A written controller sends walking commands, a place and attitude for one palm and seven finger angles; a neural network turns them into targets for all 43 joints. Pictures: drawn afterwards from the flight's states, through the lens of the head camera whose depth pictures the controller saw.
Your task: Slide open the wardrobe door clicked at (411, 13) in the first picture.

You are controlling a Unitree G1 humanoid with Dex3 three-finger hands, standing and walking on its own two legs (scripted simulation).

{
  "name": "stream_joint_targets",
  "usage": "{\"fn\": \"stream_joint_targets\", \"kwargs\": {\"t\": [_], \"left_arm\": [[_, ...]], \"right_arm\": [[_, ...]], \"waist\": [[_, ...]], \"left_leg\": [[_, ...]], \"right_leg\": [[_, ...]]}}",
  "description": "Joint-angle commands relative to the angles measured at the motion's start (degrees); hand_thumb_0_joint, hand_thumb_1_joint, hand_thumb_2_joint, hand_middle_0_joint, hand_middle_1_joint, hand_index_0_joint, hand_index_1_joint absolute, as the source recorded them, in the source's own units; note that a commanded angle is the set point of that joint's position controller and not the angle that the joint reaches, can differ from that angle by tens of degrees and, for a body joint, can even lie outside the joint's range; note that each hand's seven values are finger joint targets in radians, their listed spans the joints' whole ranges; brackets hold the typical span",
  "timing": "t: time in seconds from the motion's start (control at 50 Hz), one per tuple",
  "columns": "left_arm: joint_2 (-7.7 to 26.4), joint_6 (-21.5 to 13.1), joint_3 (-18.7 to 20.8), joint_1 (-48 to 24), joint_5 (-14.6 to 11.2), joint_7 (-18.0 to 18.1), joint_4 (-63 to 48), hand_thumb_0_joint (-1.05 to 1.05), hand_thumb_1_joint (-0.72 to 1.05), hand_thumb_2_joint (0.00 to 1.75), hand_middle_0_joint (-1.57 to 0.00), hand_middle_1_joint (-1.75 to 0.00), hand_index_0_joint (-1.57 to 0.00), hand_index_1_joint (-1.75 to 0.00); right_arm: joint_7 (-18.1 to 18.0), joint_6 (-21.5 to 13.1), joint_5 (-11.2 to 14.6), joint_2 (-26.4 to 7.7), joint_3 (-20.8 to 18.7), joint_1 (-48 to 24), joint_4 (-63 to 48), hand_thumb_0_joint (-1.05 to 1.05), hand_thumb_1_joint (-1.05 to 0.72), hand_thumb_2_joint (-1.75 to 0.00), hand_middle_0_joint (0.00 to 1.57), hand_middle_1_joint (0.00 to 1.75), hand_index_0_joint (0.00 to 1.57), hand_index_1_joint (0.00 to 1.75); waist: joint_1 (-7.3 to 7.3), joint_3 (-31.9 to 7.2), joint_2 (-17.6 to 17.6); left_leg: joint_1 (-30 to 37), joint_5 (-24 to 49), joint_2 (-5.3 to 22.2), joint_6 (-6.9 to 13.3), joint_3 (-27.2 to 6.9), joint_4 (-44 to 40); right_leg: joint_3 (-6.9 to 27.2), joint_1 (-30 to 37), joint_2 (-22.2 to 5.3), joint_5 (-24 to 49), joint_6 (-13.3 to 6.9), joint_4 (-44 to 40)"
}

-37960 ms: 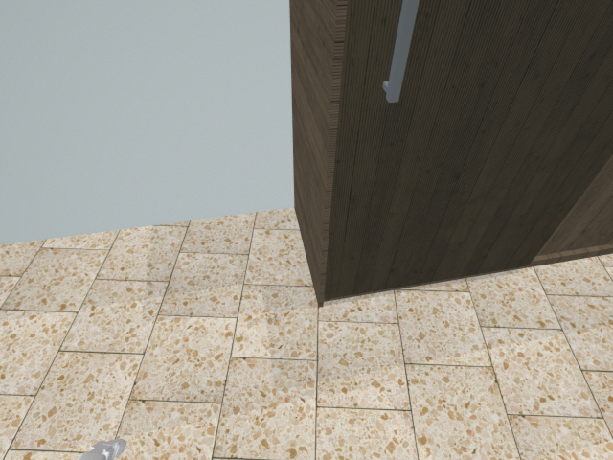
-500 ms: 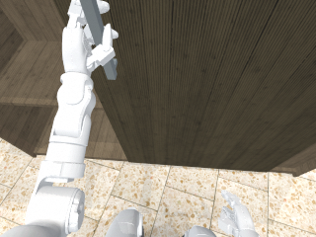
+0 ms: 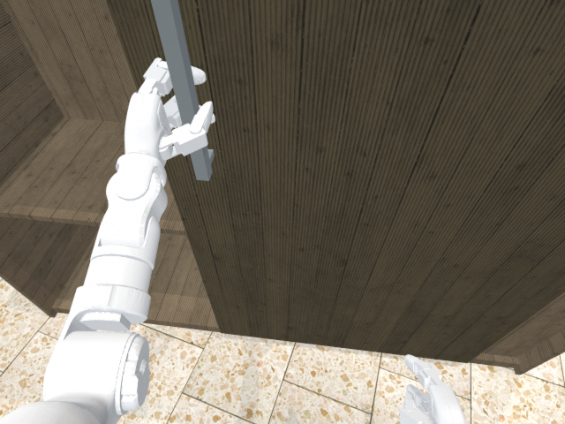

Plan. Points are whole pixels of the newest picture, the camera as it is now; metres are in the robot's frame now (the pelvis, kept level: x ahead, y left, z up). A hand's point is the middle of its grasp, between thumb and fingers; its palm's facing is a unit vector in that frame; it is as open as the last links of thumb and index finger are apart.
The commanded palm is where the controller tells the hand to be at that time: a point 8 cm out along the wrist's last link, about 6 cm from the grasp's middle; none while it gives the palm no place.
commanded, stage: loosen the grip on the handle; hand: left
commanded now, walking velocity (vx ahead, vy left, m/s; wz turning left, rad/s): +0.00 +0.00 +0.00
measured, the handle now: (187, 72) +0.47 +0.17 +0.26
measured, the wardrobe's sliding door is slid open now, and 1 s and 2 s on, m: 0.64 0.64 0.64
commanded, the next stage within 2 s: slip the hand off the handle in 0.46 s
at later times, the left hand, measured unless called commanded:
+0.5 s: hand (201, 135) +0.42 +0.15 +0.20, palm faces +0.03 -1.00 -0.09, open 14.7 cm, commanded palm +0.39 +0.20 +0.20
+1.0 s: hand (136, 137) +0.40 +0.23 +0.21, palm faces +0.06 -1.00 -0.07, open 14.7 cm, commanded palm +0.38 +0.26 +0.19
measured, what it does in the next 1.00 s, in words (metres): stands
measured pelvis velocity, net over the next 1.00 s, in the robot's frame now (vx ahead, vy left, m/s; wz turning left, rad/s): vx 0.01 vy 0.04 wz -0.12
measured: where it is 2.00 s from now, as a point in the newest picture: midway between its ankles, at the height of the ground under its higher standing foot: outside the picture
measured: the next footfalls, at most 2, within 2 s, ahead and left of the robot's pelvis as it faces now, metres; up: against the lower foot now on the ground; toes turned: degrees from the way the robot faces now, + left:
none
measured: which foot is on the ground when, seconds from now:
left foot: down 0.00-1.00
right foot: down 0.00-1.00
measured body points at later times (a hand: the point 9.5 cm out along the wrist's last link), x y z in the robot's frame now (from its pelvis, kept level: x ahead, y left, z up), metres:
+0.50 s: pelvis -0.03 -0.01 -0.01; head -0.02 -0.03 +0.44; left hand +0.41 +0.20 +0.21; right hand -0.02 -0.30 -0.13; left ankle +0.02 +0.14 -0.73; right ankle +0.00 -0.11 -0.73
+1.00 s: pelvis +0.01 +0.04 -0.01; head +0.01 +0.05 +0.44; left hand +0.39 +0.28 +0.21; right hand +0.14 -0.21 -0.09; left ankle +0.02 +0.15 -0.73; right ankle +0.00 -0.11 -0.73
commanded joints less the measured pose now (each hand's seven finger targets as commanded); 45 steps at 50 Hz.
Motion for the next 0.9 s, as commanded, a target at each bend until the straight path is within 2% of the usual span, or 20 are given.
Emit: {"fn": "stream_joint_targets", "kwargs": {"t": [0.0,0.02,0.04,0.08,0.12,0.16,0.24,0.26,0.28,0.32,0.34,0.38,0.44,0.52,0.54,0.56,0.62,0.64,0.66,0.88], "left_arm": [[7.4,-6.9,3.3,-25.0,-3.1,-2.0,-3.0,0.00,0.05,0.49,-0.45,-1.40,-0.45,-1.40],[10.3,-9.3,4.9,-25.3,-1.5,-1.5,-2.9,0.00,-0.07,0.43,-0.45,-1.40,-0.45,-1.40],[7.8,-11.2,1.4,-26.2,-0.5,-1.6,-0.8,0.00,-0.19,0.37,-0.45,-1.40,-0.45,-1.40],[9.5,-15.1,0.9,-28.6,0.2,-1.6,2.9,0.00,-0.43,0.26,-0.44,-1.38,-0.44,-1.38],[15.1,-18.6,4.5,-29.6,0.5,-2.2,4.2,0.00,-0.55,0.20,-0.41,-1.35,-0.41,-1.35],[16.3,-20.8,2.9,-34.6,0.7,-3.7,6.4,0.00,-0.55,0.20,-0.38,-1.32,-0.38,-1.32],[19.5,-22.0,3.0,-38.3,-0.3,-5.7,10.0,0.00,-0.55,0.20,-0.33,-1.25,-0.33,-1.25],[26.1,-22.7,9.5,-35.0,-1.2,-6.0,2.1,0.00,-0.55,0.20,-0.32,-1.23,-0.32,-1.23],[27.2,-21.7,9.9,-33.3,-1.4,-6.3,3.5,0.00,-0.55,0.20,-0.30,-1.22,-0.30,-1.22],[27.6,-20.0,12.2,-29.4,-3.5,-6.8,7.0,0.00,-0.55,0.20,-0.28,-1.18,-0.28,-1.18],[25.5,-19.8,11.1,-28.1,-4.6,-7.2,5.8,0.00,-0.55,0.20,-0.26,-1.17,-0.26,-1.17],[26.8,-19.3,13.2,-23.3,-5.6,-7.3,5.7,0.00,-0.55,0.20,-0.25,-1.15,-0.25,-1.15],[26.6,-19.2,13.8,-22.1,-5.8,-6.8,0.4,0.00,-0.55,0.20,-0.25,-1.15,-0.25,-1.15],[21.7,-18.1,11.5,-17.1,-6.1,-5.3,-6.6,0.00,-0.55,0.20,-0.25,-1.15,-0.25,-1.15],[24.2,-17.2,13.9,-17.2,-5.7,-4.5,-2.2,0.00,-0.55,0.20,-0.25,-1.15,-0.25,-1.15],[23.7,-16.9,14.2,-16.2,-5.8,-4.3,-3.0,0.00,-0.55,0.20,-0.25,-1.15,-0.25,-1.15],[25.2,-16.1,16.1,-15.5,-5.1,-3.8,-7.8,0.00,-0.55,0.20,-0.25,-1.15,-0.25,-1.15],[25.9,-15.4,17.5,-13.0,-4.7,-3.5,-9.1,0.00,-0.55,0.20,-0.25,-1.15,-0.25,-1.15],[23.4,-14.5,15.7,-11.9,-4.6,-3.3,-9.4,0.00,-0.55,0.20,-0.25,-1.15,-0.25,-1.15],[16.0,-10.4,7.7,-11.2,-3.6,-4.7,-23.0,0.00,-0.55,0.20,-0.25,-1.15,-0.25,-1.15]], "right_arm": [[-0.6,-2.8,-0.1,-10.2,-3.4,4.8,-4.6,0.00,-0.90,-0.90,0.20,0.30,0.20,0.30],[-0.4,-2.8,-0.2,-10.5,-3.7,5.2,-5.0,0.00,-0.90,-0.90,0.20,0.30,0.20,0.30],[0.1,-2.9,-0.3,-10.5,-3.3,5.8,-5.5,0.00,-0.90,-0.90,0.20,0.30,0.20,0.30],[0.4,-3.2,-0.1,-10.8,-3.8,6.0,-6.1,0.00,-0.90,-0.90,0.20,0.30,0.20,0.30],[0.2,-3.1,0.1,-11.4,-4.1,5.4,-7.0,0.00,-0.90,-0.90,0.20,0.30,0.20,0.30],[-0.1,-3.0,0.4,-11.4,-3.7,5.7,-7.3,0.00,-0.90,-0.90,0.20,0.30,0.20,0.30],[-0.7,-2.6,0.9,-12.5,-4.1,7.2,-6.3,0.00,-0.90,-0.90,0.20,0.30,0.20,0.30],[-0.8,-2.6,0.8,-12.5,-4.7,5.6,-7.9,0.00,-0.90,-0.90,0.20,0.30,0.20,0.30],[-1.2,-2.1,1.0,-12.3,-4.4,4.6,-8.0,0.00,-0.90,-0.90,0.20,0.30,0.20,0.30],[-1.7,-1.4,1.2,-12.7,-4.3,5.1,-6.9,0.00,-0.90,-0.90,0.20,0.30,0.20,0.30],[-1.8,-1.5,1.4,-12.7,-3.8,4.7,-7.5,0.00,-0.90,-0.90,0.20,0.30,0.20,0.30],[-2.3,-1.7,1.4,-13.0,-4.0,4.5,-7.4,0.00,-0.90,-0.90,0.20,0.30,0.20,0.30],[-2.8,-2.2,1.3,-12.8,-3.9,4.8,-8.1,0.00,-0.90,-0.90,0.20,0.30,0.20,0.30],[-3.2,-3.4,0.7,-12.2,-3.6,5.3,-9.0,0.00,-0.90,-0.90,0.20,0.30,0.20,0.30],[-3.6,-3.3,0.5,-12.8,-3.5,6.8,-7.7,0.00,-0.90,-0.90,0.20,0.30,0.20,0.30],[-3.5,-3.2,0.3,-12.7,-3.5,7.1,-8.0,0.00,-0.90,-0.90,0.20,0.30,0.20,0.30],[-3.7,-3.1,0.0,-12.4,-3.4,6.7,-8.8,0.00,-0.90,-0.90,0.20,0.30,0.20,0.30],[-3.7,-3.0,0.0,-11.9,-3.3,6.3,-9.3,0.00,-0.90,-0.90,0.20,0.30,0.20,0.30],[-3.7,-2.9,0.0,-11.5,-3.0,5.8,-9.8,0.00,-0.90,-0.90,0.20,0.30,0.20,0.30],[-3.7,-2.5,0.0,-10.9,-2.6,4.6,-10.8,0.00,-0.90,-0.90,0.20,0.30,0.20,0.30]], "waist": [[-6.34,-15.7,-0.7],[-6.42,-12.8,-4.2],[-7.06,-12.1,-7.6],[-6.66,-11.9,-11.6],[-5.14,-14.0,-7.1],[-5.86,-16.0,-2.7],[-6.53,-18.2,-1.3],[-2.16,-25.9,2.4],[-2.56,-25.7,3.3],[-2.55,-21.7,-2.4],[-2.65,-18.4,-2.9],[-2.10,-14.7,-4.0],[-1.81,-15.0,-2.2],[-1.29,-16.9,0.0],[-2.73,-14.6,-3.2],[-2.24,-14.8,-5.3],[-1.40,-18.5,-2.6],[-0.16,-20.2,-0.9],[-0.63,-19.1,-0.6],[-2.23,-20.2,5.9]], "left_leg": [[7.7,16.6,-3.6,4.2,1.5,2.7],[4.5,14.6,-3.7,4.7,1.5,3.2],[3.1,11.8,-4.3,5.2,1.4,3.3],[-0.6,4.0,-4.3,5.2,0.1,2.7],[-1.7,-1.2,-4.5,5.4,0.3,2.6],[-2.8,-4.8,-5.2,5.4,0.8,3.2],[-6.6,-7.7,-5.3,5.2,0.1,4.4],[-5.5,-6.1,-5.3,5.2,0.0,3.8],[-6.8,-6.4,-5.5,5.2,0.0,3.7],[-9.8,-7.0,-5.1,5.1,-1.4,3.6],[-10.0,-7.2,-5.0,5.1,-1.5,3.3],[-9.9,-7.4,-4.8,5.3,-1.6,3.0],[-6.7,-5.5,-4.9,5.9,-1.6,1.9],[-0.7,-0.7,-4.9,6.1,-1.0,1.0],[-1.8,-0.6,-4.7,6.1,-0.9,1.4],[-2.5,-0.1,-4.9,6.0,-0.7,1.4],[-0.3,4.1,-5.1,5.9,-0.4,1.6],[0.3,5.6,-5.1,5.6,-0.4,1.5],[0.7,6.6,-5.2,5.5,-0.1,1.6],[10.7,20.2,-3.3,3.5,-3.7,3.0]], "right_leg": [[2.7,2.2,0.2,28.2,0.4,-2.8],[2.8,2.4,0.1,28.4,0.4,-2.8],[3.4,0.9,0.2,27.2,1.0,-2.8],[4.8,-1.2,0.1,16.9,1.6,-3.3],[6.8,-0.9,-0.1,8.2,1.3,-3.9],[9.3,-1.2,-0.4,0.6,1.2,-5.4],[13.3,-0.4,-1.1,-11.1,1.1,-8.3],[14.9,6.5,-1.8,-10.4,0.6,-7.9],[15.8,8.0,-2.1,-10.1,0.7,-8.0],[16.3,8.1,-2.7,-11.1,1.3,-9.5],[16.5,6.6,-2.6,-11.2,1.4,-10.1],[16.1,4.5,-2.1,-12.5,1.4,-10.5],[13.2,3.5,-0.4,-8.6,0.8,-8.9],[8.6,2.7,1.5,1.2,0.4,-6.2],[8.3,1.4,1.7,2.8,0.9,-6.2],[8.2,2.2,1.6,4.3,1.3,-5.8],[7.0,4.6,1.8,11.1,1.0,-3.5],[6.4,5.5,2.0,12.5,0.6,-2.6],[6.1,4.9,2.1,14.0,0.6,-2.4],[3.1,-0.9,3.0,17.1,-0.5,-0.5]]}}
